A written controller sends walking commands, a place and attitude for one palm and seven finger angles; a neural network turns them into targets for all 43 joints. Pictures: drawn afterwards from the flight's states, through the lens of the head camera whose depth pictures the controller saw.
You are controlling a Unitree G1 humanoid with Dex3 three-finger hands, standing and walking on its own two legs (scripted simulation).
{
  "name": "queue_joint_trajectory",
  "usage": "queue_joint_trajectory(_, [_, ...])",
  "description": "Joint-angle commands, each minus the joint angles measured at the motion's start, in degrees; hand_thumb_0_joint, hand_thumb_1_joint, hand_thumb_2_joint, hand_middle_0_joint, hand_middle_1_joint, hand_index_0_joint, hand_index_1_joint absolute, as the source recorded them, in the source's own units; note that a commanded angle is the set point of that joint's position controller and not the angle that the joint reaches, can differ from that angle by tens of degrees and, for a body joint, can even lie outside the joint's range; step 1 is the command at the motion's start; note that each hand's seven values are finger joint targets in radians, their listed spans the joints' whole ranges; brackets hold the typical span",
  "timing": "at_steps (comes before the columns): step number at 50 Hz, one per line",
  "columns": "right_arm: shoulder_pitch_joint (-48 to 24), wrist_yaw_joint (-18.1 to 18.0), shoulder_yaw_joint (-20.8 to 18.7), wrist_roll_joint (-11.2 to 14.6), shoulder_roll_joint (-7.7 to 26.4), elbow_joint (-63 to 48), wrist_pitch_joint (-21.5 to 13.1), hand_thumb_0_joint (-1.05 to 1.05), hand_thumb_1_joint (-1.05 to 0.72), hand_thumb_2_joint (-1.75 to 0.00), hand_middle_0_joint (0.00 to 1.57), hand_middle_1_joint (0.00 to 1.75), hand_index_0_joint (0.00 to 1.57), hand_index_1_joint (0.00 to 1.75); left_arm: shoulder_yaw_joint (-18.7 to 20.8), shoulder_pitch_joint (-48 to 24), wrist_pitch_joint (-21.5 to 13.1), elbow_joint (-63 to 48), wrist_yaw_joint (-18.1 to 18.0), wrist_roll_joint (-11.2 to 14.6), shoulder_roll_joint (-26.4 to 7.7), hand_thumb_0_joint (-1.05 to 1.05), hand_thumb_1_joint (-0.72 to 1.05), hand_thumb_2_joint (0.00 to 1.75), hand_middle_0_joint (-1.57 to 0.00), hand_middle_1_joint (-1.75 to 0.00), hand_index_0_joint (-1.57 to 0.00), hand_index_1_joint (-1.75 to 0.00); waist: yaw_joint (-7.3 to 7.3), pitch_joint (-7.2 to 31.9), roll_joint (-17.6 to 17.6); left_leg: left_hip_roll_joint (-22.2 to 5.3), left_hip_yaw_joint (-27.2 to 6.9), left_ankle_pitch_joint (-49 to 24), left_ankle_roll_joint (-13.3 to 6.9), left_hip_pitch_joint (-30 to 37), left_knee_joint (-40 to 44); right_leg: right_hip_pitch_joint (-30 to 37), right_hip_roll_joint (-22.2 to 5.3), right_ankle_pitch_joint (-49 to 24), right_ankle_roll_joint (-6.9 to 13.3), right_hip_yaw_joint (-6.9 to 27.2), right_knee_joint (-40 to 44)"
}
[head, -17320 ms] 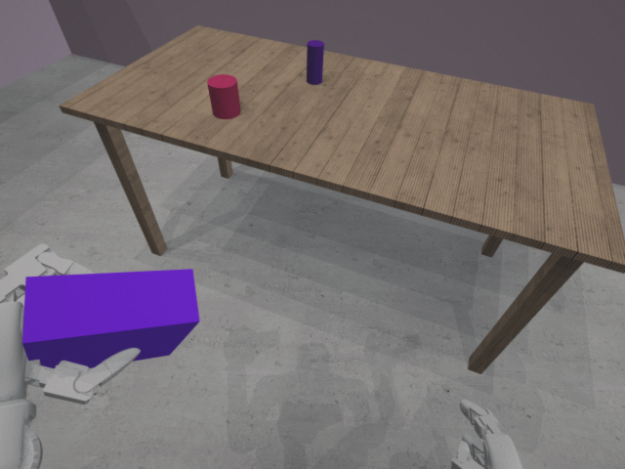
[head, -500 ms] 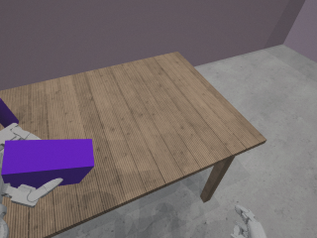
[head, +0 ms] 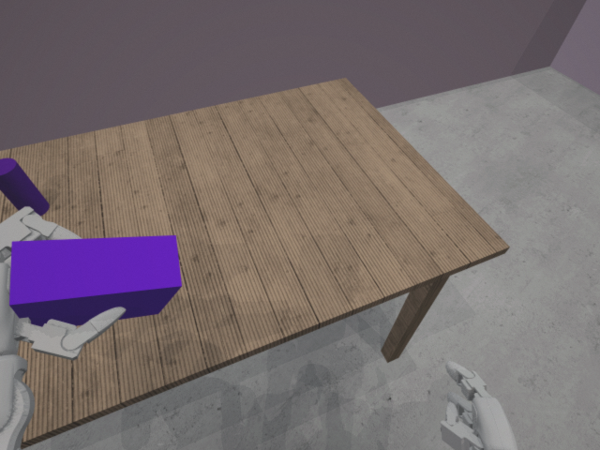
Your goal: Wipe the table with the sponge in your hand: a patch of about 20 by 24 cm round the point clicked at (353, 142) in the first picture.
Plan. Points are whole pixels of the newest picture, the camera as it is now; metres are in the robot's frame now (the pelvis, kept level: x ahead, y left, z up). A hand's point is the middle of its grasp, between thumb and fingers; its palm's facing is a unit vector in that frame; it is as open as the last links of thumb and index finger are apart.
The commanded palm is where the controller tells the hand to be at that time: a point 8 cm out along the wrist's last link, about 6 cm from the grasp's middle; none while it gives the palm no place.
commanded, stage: come to a stop and stand still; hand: left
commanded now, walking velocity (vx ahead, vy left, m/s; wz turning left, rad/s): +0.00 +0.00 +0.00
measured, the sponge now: (124, 283) +0.25 +0.22 +0.14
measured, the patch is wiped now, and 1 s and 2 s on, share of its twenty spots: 0.00 0.00 0.00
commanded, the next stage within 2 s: look again from close up in 0.72 s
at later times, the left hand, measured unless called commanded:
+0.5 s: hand (29, 282) +0.23 +0.30 +0.15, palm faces +0.38 -0.86 -0.36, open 9.6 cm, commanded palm +0.17 +0.34 +0.18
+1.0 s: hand (42, 283) +0.23 +0.29 +0.15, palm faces +0.38 -0.85 -0.38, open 9.6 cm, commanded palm +0.17 +0.32 +0.18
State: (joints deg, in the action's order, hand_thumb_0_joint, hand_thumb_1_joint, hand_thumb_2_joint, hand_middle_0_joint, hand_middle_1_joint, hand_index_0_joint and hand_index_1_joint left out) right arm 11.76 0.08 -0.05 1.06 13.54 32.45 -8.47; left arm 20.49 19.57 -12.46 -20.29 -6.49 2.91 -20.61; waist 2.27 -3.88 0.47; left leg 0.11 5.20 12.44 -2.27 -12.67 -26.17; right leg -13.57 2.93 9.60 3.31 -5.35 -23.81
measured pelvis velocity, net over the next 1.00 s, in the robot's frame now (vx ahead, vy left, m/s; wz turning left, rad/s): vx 0.02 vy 0.04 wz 0.02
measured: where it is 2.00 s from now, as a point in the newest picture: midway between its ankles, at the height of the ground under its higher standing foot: outside the picture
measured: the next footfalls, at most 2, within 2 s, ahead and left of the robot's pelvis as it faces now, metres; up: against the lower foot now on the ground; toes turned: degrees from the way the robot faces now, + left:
none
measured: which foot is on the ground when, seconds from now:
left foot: down 0.00-1.00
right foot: down 0.00-1.00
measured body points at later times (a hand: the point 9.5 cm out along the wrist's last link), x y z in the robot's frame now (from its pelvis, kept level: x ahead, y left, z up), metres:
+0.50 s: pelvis +0.01 +0.05 +0.00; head +0.04 +0.08 +0.45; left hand +0.20 +0.35 +0.17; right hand +0.21 -0.15 -0.06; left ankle +0.02 +0.09 -0.74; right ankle +0.04 -0.07 -0.74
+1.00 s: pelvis +0.02 +0.04 +0.00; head +0.04 +0.06 +0.45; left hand +0.20 +0.33 +0.18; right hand +0.20 -0.18 -0.07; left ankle +0.02 +0.09 -0.74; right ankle +0.04 -0.07 -0.74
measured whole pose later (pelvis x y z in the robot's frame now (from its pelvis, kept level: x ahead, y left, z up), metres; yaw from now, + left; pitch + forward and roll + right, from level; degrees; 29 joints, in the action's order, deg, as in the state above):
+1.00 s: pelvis +0.02 +0.04 +0.00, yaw +1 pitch -1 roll -1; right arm 11.7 -1.8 1.4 0.2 11.7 32.8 -7.3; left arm 19.3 25.0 -11.3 -26.8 -5.7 2.5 -20.9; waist 1.6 -3.8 -0.8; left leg 2.9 4.2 13.3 -4.5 -11.2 -24.8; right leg -11.5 1.1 9.9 1.4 -4.8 -21.9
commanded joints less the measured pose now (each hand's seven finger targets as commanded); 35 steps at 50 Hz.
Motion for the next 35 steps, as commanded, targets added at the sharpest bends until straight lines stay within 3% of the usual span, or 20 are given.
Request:
queue_joint_trajectory(1, [-4.43,-1.4,-1.36,0.03,5.15,-9.28,-3.87,0.0,-0.9,-0.9,0.2,0.3,0.2,0.3,7.11,-0.78,-5.76,-17.41,-0.53,0.95,-14.33,0.0,0.1,1.3,-1.2,-1.6,-1.2,-1.6,0.17,6.7,-5.22,-2.53,-8.77,6.5,-0.45,-1.96,3.42,0.7,-9.71,16.61,-3.35,14.07,10.91])
queue_joint_trajectory(3, [-3.77,-2.21,-1.31,-0.16,5.08,-9.05,-4.31,0.0,-0.9,-0.9,0.2,0.3,0.2,0.3,8.52,-1.97,-6.21,-16.99,-0.49,1.15,-15.26,0.0,0.1,1.3,-1.2,-1.6,-1.2,-1.6,-0.4,5.5,-2.26,-2.29,-9.38,7.81,-0.21,-1.22,2.88,-2.33,-10.4,19.7,-1.72,14.94,12.03])
queue_joint_trajectory(4, [-4.71,-2.5,-1.14,-0.09,5.29,-8.64,-4.44,0.0,-0.9,-0.9,0.2,0.3,0.2,0.3,10.41,-3.88,-6.47,-18.85,-0.71,1.01,-17.44,0.0,0.1,1.3,-1.2,-1.6,-1.2,-1.6,-0.59,5.46,1.38,-2.69,-9.84,8.24,-0.13,-0.16,3.77,-3.36,-9.89,18.88,-1.27,14.6,11.34])
queue_joint_trajectory(5, [-4.01,-2.78,-0.91,-0.39,4.99,-8.46,-4.56,0.0,-0.9,-0.9,0.2,0.3,0.2,0.3,8.77,-4.41,-6.8,-17.35,-0.44,1.13,-15.24,0.0,0.1,1.3,-1.2,-1.6,-1.2,-1.6,-0.83,6.18,3.23,-3.3,-10.91,9.98,-0.49,-1.89,5.72,-1.11,-9.4,18.13,-1.36,13.06,9.72])
queue_joint_trajectory(9, [-4.35,-2.59,-0.51,-0.22,4.85,-8.32,-6.37,0.0,-0.9,-0.9,0.2,0.3,0.2,0.3,7.59,-4.36,-7.46,-17.49,0.08,0.47,-13.44,0.0,0.1,1.3,-1.2,-1.6,-1.2,-1.6,-0.26,7.76,7.98,-6.27,-14.07,11.09,-0.59,-4.69,11.8,5.98,-6.19,7.46,-1.92,9.0,2.13])
queue_joint_trajectory(10, [-3.45,-2.58,-0.46,-0.46,4.89,-8.06,-6.45,0.0,-0.9,-0.9,0.2,0.3,0.2,0.3,6.22,-3.93,-7.56,-16.43,0.3,0.31,-11.92,0.0,0.1,1.3,-1.2,-1.6,-1.2,-1.6,-0.21,7.88,6.78,-7.38,-15.11,12.77,-0.88,-7.33,13.73,8.67,-5.83,5.59,-2.3,7.76,-0.14])
queue_joint_trajectory(12, [-2.73,-2.16,-0.93,-0.51,5.16,-7.7,-6.98,0.0,-0.9,-0.9,0.2,0.3,0.2,0.3,5.27,-3.49,-7.48,-16.68,0.39,-0.08,-11.17,0.0,0.1,1.3,-1.2,-1.6,-1.2,-1.6,-0.07,7.84,4.25,-7.93,-15.19,8.8,-0.51,-7.95,13.5,10.62,-5.77,1.37,-2.43,7.4,-1.4])
queue_joint_trajectory(14, [-3.47,-1.59,-0.74,-0.26,4.99,-7.23,-7.26,0.0,-0.9,-0.9,0.2,0.3,0.2,0.3,3.88,-2.47,-6.84,-15.98,0.41,-0.32,-9.52,0.0,0.1,1.3,-1.2,-1.6,-1.2,-1.6,-0.21,7.5,3.97,-7.46,-13.36,4.36,0.74,-5.51,12.3,8.91,-5.75,-0.03,-2.34,7.28,-0.98])
queue_joint_trajectory(15, [-2.52,-1.47,-0.77,-0.65,5.3,-6.82,-6.91,0.0,-0.9,-0.9,0.2,0.3,0.2,0.3,2.69,-2.68,-6.79,-15.15,0.54,-0.38,-8.38,0.0,0.1,1.3,-1.2,-1.6,-1.2,-1.6,-0.43,7.31,3.07,-7.57,-14.08,3.08,1.19,-5.79,12.42,8.7,-5.58,-0.17,-2.33,6.89,-0.57])
queue_joint_trajectory(18, [-2.19,-1.26,-1.5,-0.77,5.58,-7.06,-6.29,0.0,-0.9,-0.9,0.2,0.3,0.2,0.3,4.26,-2.63,-6.22,-15.82,0.46,-0.65,-9.84,0.0,0.1,1.3,-1.2,-1.6,-1.2,-1.6,-0.51,8.82,0.88,-7.03,-12.53,-5.61,2.49,-3.03,9.26,9.19,-5.97,-4.89,-2.08,7.44,0.08])
queue_joint_trajectory(19, [-3.3,-1.18,-1.29,-0.59,5.59,-6.94,-6.08,0.0,-0.9,-0.9,0.2,0.3,0.2,0.3,5.17,-3.63,-5.95,-17.44,0.25,-0.86,-10.79,0.0,0.1,1.3,-1.2,-1.6,-1.2,-1.6,-0.75,9.16,3.17,-6.32,-11.91,-9.24,3.73,-0.91,8.83,7.96,-5.57,-5.84,-1.9,7.26,-0.18])
queue_joint_trajectory(20, [-2.85,-1.2,-1.01,-1.03,5.51,-7.0,-5.44,0.0,-0.9,-0.9,0.2,0.3,0.2,0.3,4.32,-3.37,-5.94,-16.26,0.5,-0.43,-9.57,0.0,0.1,1.3,-1.2,-1.6,-1.2,-1.6,-0.64,9.25,3.2,-6.73,-12.42,-10.59,4.11,-1.2,9.25,7.94,-5.45,-5.2,-2.02,6.39,-0.18])
queue_joint_trajectory(24, [-4.34,-1.37,-1.17,-0.68,5.14,-8.16,-4.59,0.0,-0.9,-0.9,0.2,0.3,0.2,0.3,7.1,-3.14,-5.55,-20.49,0.32,-0.34,-12.31,0.0,0.1,1.3,-1.2,-1.6,-1.2,-1.6,-0.6,11.12,5.61,-7.05,-11.87,-19.9,5.93,3.2,7.64,6.95,-5.11,-6.55,-1.77,6.03,-1.47])
queue_joint_trajectory(25, [-3.95,-1.4,-0.9,-1.15,5.06,-8.16,-3.99,0.0,-0.9,-0.9,0.2,0.3,0.2,0.3,5.49,-2.58,-5.64,-19.92,0.64,0.06,-10.42,0.0,0.1,1.3,-1.2,-1.6,-1.2,-1.6,-0.55,10.92,6.04,-7.54,-12.13,-20.52,6.04,2.77,8.31,6.76,-4.84,-4.43,-1.91,5.11,-1.65])
queue_joint_trajectory(26, [-3.82,-1.39,-1.34,-1.01,5.05,-8.64,-3.92,0.0,-0.9,-0.9,0.2,0.3,0.2,0.3,5.64,-2.46,-5.48,-21.09,0.73,-0.04,-10.85,0.0,0.1,1.3,-1.2,-1.6,-1.2,-1.6,-0.62,10.68,7.42,-8.12,-12.32,-22.46,6.45,3.53,8.42,6.24,-4.79,-3.4,-1.78,5.3,-2.26])
queue_joint_trajectory(32, [-3.28,-1.12,-1.82,-1.33,5.29,-9.06,-2.86,0.0,-0.9,-0.9,0.2,0.3,0.2,0.3,5.58,-0.49,-4.47,-21.52,0.89,-0.19,-10.54,0.0,0.1,1.3,-1.2,-1.6,-1.2,-1.6,-0.7,10.98,6.81,-9.97,-11.22,-31.12,7.68,7.43,8.34,3.48,-4.52,1.54,-1.88,3.99,-4.25])
queue_joint_trajectory(34, [-4.51,-1.09,-1.55,-1.0,5.19,-9.21,-2.69,0.0,-0.9,-0.9,0.2,0.3,0.2,0.3,6.51,-0.12,-3.97,-21.85,0.56,-0.29,-11.09,0.0,0.1,1.3,-1.2,-1.6,-1.2,-1.6,-0.59,11.14,6.56,-9.32,-10.56,-31.36,8.03,8.02,8.04,3.37,-4.16,0.89,-1.83,3.76,-3.67])
queue_joint_trajectory(35, [-3.93,-1.13,-1.31,-1.32,5.24,-8.93,-2.13,0.0,-0.9,-0.9,0.2,0.3,0.2,0.3,4.95,0.56,-3.86,-19.78,0.81,0.09,-9.29,0.0,0.1,1.3,-1.2,-1.6,-1.2,-1.6,-0.85,10.27,5.86,-9.28,-10.89,-28.89,7.68,5.83,8.23,4.54,-4.25,0.78,-1.97,3.66,-2.62])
